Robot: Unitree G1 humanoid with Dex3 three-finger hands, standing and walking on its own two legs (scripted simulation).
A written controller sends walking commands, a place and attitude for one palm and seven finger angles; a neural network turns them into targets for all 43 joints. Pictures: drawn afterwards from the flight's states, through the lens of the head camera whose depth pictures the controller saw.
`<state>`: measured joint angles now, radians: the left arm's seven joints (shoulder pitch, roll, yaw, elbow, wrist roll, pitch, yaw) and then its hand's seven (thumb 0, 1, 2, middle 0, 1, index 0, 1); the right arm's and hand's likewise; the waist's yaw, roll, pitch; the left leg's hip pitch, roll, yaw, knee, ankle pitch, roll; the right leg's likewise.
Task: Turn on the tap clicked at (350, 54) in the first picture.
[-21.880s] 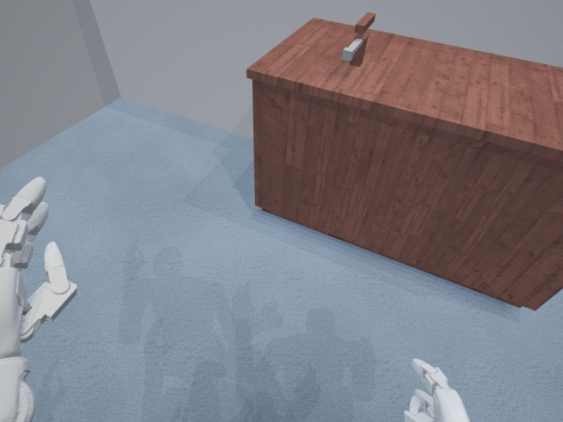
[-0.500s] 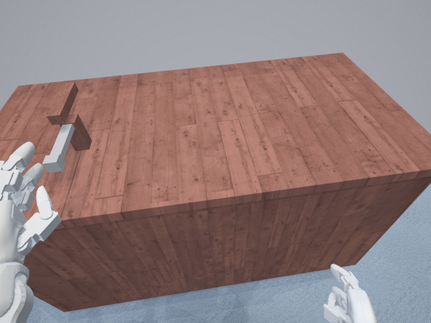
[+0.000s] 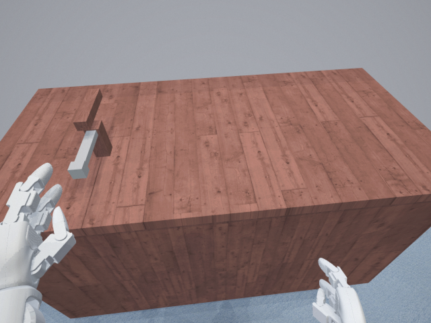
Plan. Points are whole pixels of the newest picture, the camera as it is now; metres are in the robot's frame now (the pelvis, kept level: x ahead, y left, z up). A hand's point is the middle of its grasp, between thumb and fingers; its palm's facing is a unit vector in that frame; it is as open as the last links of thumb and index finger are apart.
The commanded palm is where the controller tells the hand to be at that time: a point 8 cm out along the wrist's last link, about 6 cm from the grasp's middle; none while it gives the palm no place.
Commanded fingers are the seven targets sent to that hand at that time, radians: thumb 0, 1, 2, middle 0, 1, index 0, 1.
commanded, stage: turn the palm inward beside the body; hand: left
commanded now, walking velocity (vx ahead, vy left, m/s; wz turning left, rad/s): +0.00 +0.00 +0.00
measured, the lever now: (78, 169) +0.36 +0.35 +0.08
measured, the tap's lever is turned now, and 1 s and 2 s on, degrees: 0 0 0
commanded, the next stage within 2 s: reach beside the lever's end, fingers flat in 0.92 s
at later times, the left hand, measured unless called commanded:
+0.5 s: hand (76, 265) +0.15 +0.21 +0.14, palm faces +0.44 -0.89 -0.13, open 7.5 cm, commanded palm +0.10 +0.26 +0.15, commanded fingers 0.00 0.90 0.90 -0.20 -0.30 -0.20 -0.30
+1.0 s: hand (98, 255) +0.17 +0.19 +0.14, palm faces +0.44 -0.89 -0.14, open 7.5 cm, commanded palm +0.12 +0.24 +0.15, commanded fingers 0.00 0.90 0.90 -0.20 -0.30 -0.20 -0.30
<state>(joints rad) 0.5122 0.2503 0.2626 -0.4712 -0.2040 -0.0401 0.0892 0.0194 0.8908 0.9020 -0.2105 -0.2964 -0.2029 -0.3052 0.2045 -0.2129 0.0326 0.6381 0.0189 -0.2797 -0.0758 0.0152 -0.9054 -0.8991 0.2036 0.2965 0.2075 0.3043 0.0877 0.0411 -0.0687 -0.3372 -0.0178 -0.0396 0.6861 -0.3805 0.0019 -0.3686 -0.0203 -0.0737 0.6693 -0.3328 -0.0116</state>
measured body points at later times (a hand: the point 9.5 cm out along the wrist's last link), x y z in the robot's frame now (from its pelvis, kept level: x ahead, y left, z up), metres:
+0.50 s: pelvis -0.02 -0.02 +0.00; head -0.04 -0.04 +0.45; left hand +0.12 +0.26 +0.14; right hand +0.18 -0.23 -0.07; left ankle -0.01 +0.12 -0.72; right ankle +0.01 -0.11 -0.72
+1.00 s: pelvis +0.00 -0.04 +0.00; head -0.01 -0.07 +0.44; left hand +0.14 +0.24 +0.15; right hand +0.20 -0.25 -0.07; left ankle -0.01 +0.12 -0.72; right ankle +0.01 -0.11 -0.72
